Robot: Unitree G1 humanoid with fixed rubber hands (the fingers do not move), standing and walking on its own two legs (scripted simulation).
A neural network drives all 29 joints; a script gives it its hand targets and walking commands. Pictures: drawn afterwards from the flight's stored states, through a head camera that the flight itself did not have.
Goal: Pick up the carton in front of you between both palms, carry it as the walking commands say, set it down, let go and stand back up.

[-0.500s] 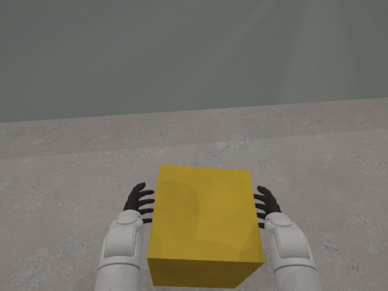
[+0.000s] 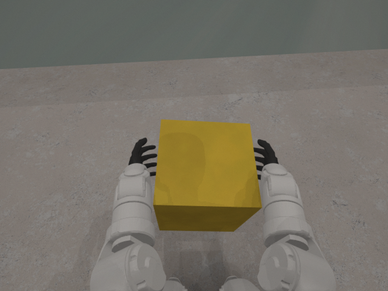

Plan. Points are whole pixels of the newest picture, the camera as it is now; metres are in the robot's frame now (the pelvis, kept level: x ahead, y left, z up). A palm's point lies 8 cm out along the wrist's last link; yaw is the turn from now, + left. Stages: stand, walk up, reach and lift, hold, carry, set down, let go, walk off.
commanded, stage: set down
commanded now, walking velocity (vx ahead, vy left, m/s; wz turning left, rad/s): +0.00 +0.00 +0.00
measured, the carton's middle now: (201, 181) +0.39 -0.01 -0.06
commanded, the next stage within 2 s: none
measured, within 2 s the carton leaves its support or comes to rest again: neither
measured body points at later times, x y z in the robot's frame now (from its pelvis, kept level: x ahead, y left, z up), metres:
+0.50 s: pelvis +0.03 +0.00 -0.11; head +0.23 +0.01 +0.29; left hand +0.46 +0.13 -0.18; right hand +0.44 -0.16 -0.18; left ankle +0.08 +0.08 -0.71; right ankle +0.09 -0.12 -0.71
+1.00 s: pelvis +0.00 -0.01 -0.24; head +0.29 +0.02 +0.10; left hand +0.51 +0.14 -0.35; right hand +0.47 -0.16 -0.35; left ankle +0.08 +0.09 -0.71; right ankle +0.09 -0.12 -0.71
